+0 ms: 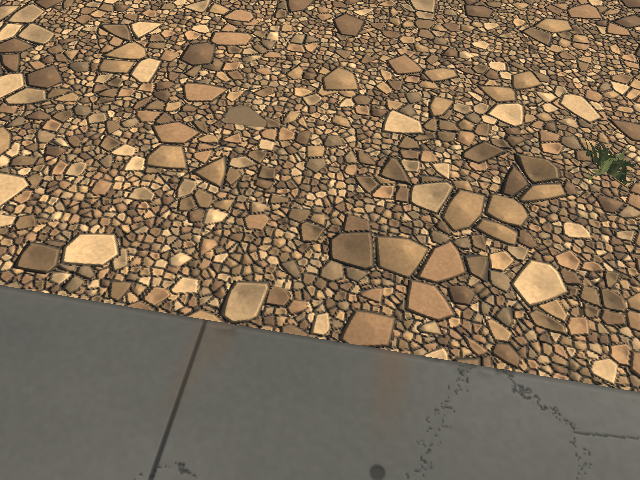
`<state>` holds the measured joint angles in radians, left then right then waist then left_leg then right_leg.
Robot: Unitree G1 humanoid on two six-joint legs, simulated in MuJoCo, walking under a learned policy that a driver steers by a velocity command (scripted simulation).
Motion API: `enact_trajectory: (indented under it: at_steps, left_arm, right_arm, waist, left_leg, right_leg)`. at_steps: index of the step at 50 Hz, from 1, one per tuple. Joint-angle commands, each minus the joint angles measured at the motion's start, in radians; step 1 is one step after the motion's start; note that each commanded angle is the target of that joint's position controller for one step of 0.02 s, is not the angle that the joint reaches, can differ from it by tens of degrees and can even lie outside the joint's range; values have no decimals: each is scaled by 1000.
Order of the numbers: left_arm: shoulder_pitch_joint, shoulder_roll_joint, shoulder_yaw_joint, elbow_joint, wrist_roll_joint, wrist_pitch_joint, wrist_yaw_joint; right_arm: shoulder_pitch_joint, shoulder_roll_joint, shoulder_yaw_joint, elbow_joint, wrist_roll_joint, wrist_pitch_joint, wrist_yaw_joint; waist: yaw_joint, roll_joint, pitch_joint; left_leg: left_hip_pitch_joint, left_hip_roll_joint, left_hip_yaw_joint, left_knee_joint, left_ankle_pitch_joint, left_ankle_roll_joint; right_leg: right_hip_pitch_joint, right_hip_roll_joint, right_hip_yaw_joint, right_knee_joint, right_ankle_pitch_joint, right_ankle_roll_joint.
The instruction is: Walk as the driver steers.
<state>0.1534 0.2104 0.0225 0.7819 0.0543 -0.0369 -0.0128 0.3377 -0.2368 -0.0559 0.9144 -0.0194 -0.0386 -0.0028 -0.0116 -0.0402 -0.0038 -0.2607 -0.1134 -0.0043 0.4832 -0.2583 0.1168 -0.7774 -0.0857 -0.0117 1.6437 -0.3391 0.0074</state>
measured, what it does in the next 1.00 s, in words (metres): climbs: right foot 0.17 m higher, then left foot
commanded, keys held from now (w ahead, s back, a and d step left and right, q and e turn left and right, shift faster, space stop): w+q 0.34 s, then w+e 0.66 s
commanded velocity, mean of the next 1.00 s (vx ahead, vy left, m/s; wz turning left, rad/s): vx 0.50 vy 0.00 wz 0.06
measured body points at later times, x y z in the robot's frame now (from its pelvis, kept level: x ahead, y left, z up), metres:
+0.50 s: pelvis +0.28 -0.06 +0.12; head +0.29 -0.07 +0.57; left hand +0.28 +0.19 -0.01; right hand +0.51 -0.26 +0.03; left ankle +0.22 +0.07 -0.38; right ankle +0.32 -0.14 -0.57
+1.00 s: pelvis +0.56 +0.01 +0.17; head +0.58 +0.01 +0.62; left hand +0.66 +0.29 +0.06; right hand +0.70 -0.26 +0.08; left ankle +0.58 +0.12 -0.57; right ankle +0.51 -0.12 -0.46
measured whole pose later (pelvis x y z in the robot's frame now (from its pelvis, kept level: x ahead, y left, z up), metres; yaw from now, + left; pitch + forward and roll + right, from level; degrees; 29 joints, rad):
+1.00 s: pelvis +0.56 +0.01 +0.17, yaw -2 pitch +2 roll +2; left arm 0.30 0.30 0.08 0.76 -0.04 -0.06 0.01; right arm 0.20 -0.25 -0.07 0.72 -0.01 -0.11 0.00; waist 0.00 -0.04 -0.01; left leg -0.27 -0.02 0.09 0.41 -0.18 0.03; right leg -0.56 -0.06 0.04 1.26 -0.33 -0.03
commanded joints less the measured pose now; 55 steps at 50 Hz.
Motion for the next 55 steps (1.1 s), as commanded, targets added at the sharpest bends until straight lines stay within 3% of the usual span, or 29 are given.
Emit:
enact_trajectory:
  at_steps: [1, 4, 7, 8, 10, 11, 12, 14, 15, 16, 17, 18, 19, 20, 22, 25, 27, 29, 33, 39, 41, 42, 43, 44, 45, 47, 48, 51, 55]
  left_arm:
    - [-77, -24, -19, -143, -4, 23, 19]
    - [-285, -60, -50, -277, 8, 13, 37]
    - [-407, -91, -89, -395, 10, 14, 32]
    - [-440, -93, -93, -431, 10, 19, 28]
    - [-404, -78, -90, -455, 19, 38, 17]
    - [-315, -59, -82, -419, 4, 42, 12]
    - [-203, -55, -74, -380, -11, 41, 11]
    - [75, 22, -19, -299, -40, 37, 21]
    - [229, 98, 21, -274, -31, 21, 27]
    - [328, 226, 53, -226, 4, 8, 37]
    - [221, 263, 73, -213, -19, 38, 46]
    - [96, 179, 60, -203, -40, 46, 43]
    - [112, 72, 13, -156, -63, -2, 39]
    - [75, -8, -3, -97, -66, -34, 17]
    - [45, -88, -20, -10, -30, -71, -13]
    - [131, -67, -12, 88, -55, -81, -37]
    - [104, 0, 1, 78, -73, -79, -28]
    - [157, 36, 2, 70, -74, -91, 0]
    - [341, 86, 22, 87, -82, -82, 29]
    - [338, 156, 57, 53, -86, -37, 31]
    - [298, 159, 62, 36, -80, -32, 26]
    - [234, 134, 52, -14, -65, -40, 24]
    - [314, 21, 22, -50, -73, -55, 24]
    - [328, 69, 24, -57, -89, -66, 23]
    - [244, 138, 50, -64, -102, -60, 24]
    - [141, 134, 56, -99, -90, -47, 22]
    - [145, 121, 60, -100, -87, -36, 20]
    - [140, 78, 52, -115, -93, -7, 10]
    - [42, 89, 47, -143, -78, -8, -10]
  right_arm:
    - [128, -131, -17, -20, -5, -29, -4]
    - [213, -116, 1, 20, -13, -48, -5]
    - [216, -108, 14, 60, 3, -49, -16]
    - [222, -106, 14, 63, -3, -39, -24]
    - [189, -134, 0, 32, 19, -24, -57]
    - [167, -136, -3, 5, 23, -16, -56]
    - [102, -142, -5, -30, 30, -13, -44]
    - [100, -251, -48, -54, 34, -31, -19]
    - [19, -263, -66, -75, 44, -56, -4]
    - [-66, -147, -54, -166, 51, -83, 27]
    - [3, -53, -46, -213, -5, -88, 60]
    - [70, 8, -34, -195, -36, -79, 63]
    - [33, 54, 1, -168, 56, -62, 64]
    - [18, 64, 17, -209, 50, -50, 56]
    - [-9, 37, 35, -236, 29, -18, 36]
    - [-58, 70, 70, -279, 31, -20, 36]
    - [-168, 21, 79, -331, 6, -28, 31]
    - [-246, -26, 67, -337, -11, -44, 24]
    - [-430, 28, 74, -358, 42, -59, 35]
    - [-463, -54, 18, -360, 56, -90, 52]
    - [-275, -125, -23, -312, 40, -98, 37]
    - [-75, -183, -42, -285, 15, -99, 22]
    - [21, -253, -61, -279, -9, -87, 11]
    - [12, -175, -43, -285, 1, -80, 8]
    - [-30, -99, -26, -278, 14, -74, -1]
    - [-111, -59, -12, -269, 13, -73, 1]
    - [-137, -43, -8, -259, 7, -78, 4]
    - [-154, -67, -23, -229, 15, -89, 6]
    - [-138, -142, -46, -203, 6, -93, 2]
  waist:
    - [-18, 117, 11]
    - [-54, 109, 85]
    - [-40, 71, 103]
    - [-55, 103, 101]
    - [-27, 100, 21]
    - [-14, 58, -34]
    - [51, 72, -98]
    - [171, 187, -305]
    - [280, 174, -376]
    - [277, -193, -404]
    - [164, -376, -443]
    - [64, -223, -294]
    - [77, -207, -117]
    - [2, -52, 4]
    - [-64, 35, 46]
    - [-86, 35, 56]
    - [-86, 56, 66]
    - [-43, 19, -31]
    - [89, 2, -19]
    - [69, -111, 34]
    - [-25, -114, -91]
    - [-119, -66, -243]
    - [-98, 195, -386]
    - [-95, 307, -432]
    - [-92, 217, -268]
    - [-37, 104, -97]
    - [-3, 127, -53]
    - [38, 126, 19]
    - [27, 85, 42]
  left_leg:
    - [126, 307, -389, -191, 150, 220]
    - [227, 342, -474, -217, -78, 191]
    - [109, 253, -389, -293, -113, 112]
    - [80, 253, -405, -361, -41, 138]
    - [91, 306, -370, -490, 357, 151]
    - [112, 273, -256, -463, 552, 128]
    - [53, 230, -170, -372, 966, 101]
    - [171, 283, -188, -32, 1566, 66]
    - [120, 250, -158, 282, 1532, 40]
    - [-157, 70, -139, 698, 694, -2]
    - [-375, -56, -227, 1070, 81, -18]
    - [-478, -9, -262, 1259, 74, -15]
    - [-563, -11, -200, 1425, 13, -24]
    - [-611, 45, -163, 1440, 4, 2]
    - [-566, 80, -170, 1474, 38, 52]
    - [-703, 90, -179, 1332, 96, 63]
    - [-645, 149, -81, 942, 163, 12]
    - [-536, 175, 20, 711, 300, -55]
    - [-464, 138, 35, 262, 299, -117]
    - [-264, 92, 0, -51, 225, -99]
    - [52, 105, -4, -81, 218, -37]
    - [360, 259, -137, -15, 221, 37]
    - [752, 523, -517, -25, 172, 182]
    - [723, 573, -737, -141, -9, 223]
    - [584, 530, -592, -170, -79, 182]
    - [294, 441, -362, -242, 10, 122]
    - [203, 404, -276, -274, 59, 102]
    - [70, 382, -128, -337, 161, 93]
    - [62, 364, 22, -340, 259, 85]
  right_leg:
    - [-419, 24, -41, 405, -78, -9]
    - [-779, 7, 3, 586, -212, -50]
    - [-706, 1, -28, 331, -231, -69]
    - [-656, 4, -56, 284, -224, -59]
    - [-333, -11, -36, 23, -178, -76]
    - [-178, 10, -102, -96, -164, -88]
    - [85, 68, -147, -254, -138, -110]
    - [410, 143, -88, -373, -193, -120]
    - [567, 88, 63, -553, -281, -147]
    - [690, -143, 556, -930, -454, -200]
    - [691, -274, 1096, -1317, -477, -239]
    - [560, -285, 1096, -1320, -645, -257]
    - [451, -276, 967, -1369, -501, -287]
    - [320, -246, 783, -1304, -474, -247]
    - [180, -172, 501, -1253, -259, -183]
    - [284, -85, 255, -1261, 1, -175]
    - [284, -14, 134, -1349, 107, -190]
    - [405, -12, 124, -1425, 289, -220]
    - [679, -49, 142, -1463, 423, -207]
    - [783, -127, 255, -1348, 465, -207]
    - [717, -63, 207, -1122, 669, -163]
    - [520, -19, 183, -870, 512, -133]
    - [100, 118, 78, -516, 43, -59]
    - [-26, 93, 148, -329, -202, -51]
    - [-84, 42, 149, -265, -128, -46]
    - [-28, -13, 118, -296, 6, -36]
    - [11, -36, 123, -325, 34, -35]
    - [29, -62, 119, -380, 55, -16]
    - [25, -67, 107, -596, 259, 1]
